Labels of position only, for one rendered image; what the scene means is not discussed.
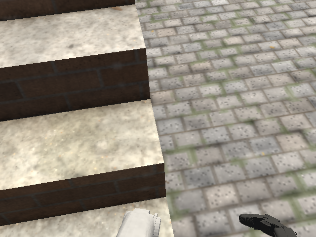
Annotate stairs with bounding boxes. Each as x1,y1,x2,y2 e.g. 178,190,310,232
0,0,174,237

